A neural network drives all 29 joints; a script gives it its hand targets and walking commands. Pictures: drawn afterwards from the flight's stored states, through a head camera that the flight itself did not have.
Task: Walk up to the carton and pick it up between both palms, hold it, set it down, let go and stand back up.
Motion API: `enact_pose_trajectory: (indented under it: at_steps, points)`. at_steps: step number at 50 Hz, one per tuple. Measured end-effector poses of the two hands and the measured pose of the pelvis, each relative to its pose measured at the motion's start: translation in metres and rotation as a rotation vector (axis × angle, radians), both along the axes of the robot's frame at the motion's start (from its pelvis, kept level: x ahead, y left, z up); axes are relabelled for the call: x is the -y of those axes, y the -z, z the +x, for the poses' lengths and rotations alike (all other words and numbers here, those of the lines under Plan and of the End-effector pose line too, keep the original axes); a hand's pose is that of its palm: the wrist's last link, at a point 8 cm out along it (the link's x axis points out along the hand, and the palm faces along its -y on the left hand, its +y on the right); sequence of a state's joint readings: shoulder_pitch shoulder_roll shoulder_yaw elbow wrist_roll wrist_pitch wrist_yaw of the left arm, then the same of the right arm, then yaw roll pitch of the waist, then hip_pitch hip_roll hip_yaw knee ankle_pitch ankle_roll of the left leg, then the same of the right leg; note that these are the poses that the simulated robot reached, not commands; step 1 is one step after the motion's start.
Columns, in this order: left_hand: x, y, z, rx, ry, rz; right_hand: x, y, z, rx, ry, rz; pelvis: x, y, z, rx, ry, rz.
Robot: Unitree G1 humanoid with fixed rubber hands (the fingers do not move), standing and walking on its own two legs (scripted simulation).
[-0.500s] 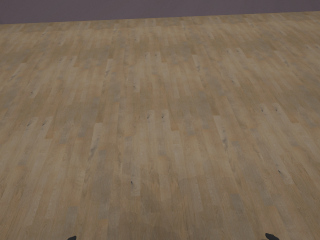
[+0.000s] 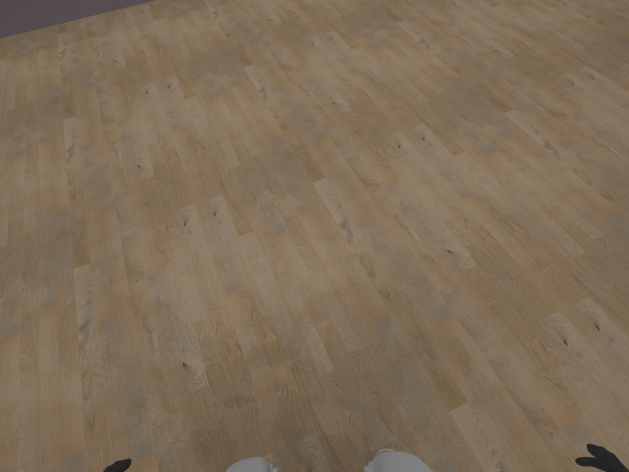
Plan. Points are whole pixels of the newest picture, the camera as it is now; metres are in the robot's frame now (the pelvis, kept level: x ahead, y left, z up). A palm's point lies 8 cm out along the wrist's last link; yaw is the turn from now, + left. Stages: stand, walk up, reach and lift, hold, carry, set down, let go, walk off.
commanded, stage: walk up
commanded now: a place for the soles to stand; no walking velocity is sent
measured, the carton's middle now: out of the picture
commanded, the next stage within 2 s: none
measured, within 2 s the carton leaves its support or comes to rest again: neither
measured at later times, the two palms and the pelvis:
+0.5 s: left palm (208, 426) +0.19 +0.18 -0.13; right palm out of the picture +0.02 -0.39 -0.07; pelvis +0.03 -0.06 +0.01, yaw -16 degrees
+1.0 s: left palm (273, 361) +0.28 +0.09 -0.13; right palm out of the picture +0.00 -0.45 -0.08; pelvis +0.07 -0.12 +0.00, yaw -27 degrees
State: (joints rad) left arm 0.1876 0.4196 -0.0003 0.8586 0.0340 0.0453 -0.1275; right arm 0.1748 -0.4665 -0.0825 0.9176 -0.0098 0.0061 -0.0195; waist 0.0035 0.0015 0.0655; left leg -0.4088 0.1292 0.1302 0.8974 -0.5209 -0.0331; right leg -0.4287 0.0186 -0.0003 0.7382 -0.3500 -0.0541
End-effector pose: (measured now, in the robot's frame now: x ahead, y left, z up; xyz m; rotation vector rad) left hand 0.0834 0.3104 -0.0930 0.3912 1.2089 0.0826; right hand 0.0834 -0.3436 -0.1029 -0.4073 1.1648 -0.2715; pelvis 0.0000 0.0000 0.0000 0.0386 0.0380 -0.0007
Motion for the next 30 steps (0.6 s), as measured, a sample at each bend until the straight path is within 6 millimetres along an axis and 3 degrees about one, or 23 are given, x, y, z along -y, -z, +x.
enact_pose_trajectory:
  at_steps: [6,15,22,30]
  points:
    - [0.029,0.001,0.016,-0.046,0.032,-0.029,0.015,-0.007,-0.011,-0.049,0.041,0.002,0.017,-0.01,0.008,-0.052,0.037,-0.038]
    - [0.071,0.034,0.038,-0.059,0.078,-0.144,0.012,-0.025,-0.024,-0.045,0.115,-0.022,0.03,-0.011,0.014,-0.056,0.092,-0.077]
    - [0.111,0.04,0.089,-0.006,0.215,-0.196,0.032,-0.041,-0.047,0.057,0.238,-0.052,0.047,-0.009,0.024,0.028,0.223,-0.048]
    - [0.152,0.029,0.146,-0.008,0.384,-0.104,0.075,-0.02,-0.089,0.055,0.379,-0.023,0.085,0.001,0.032,0.029,0.373,0.012]
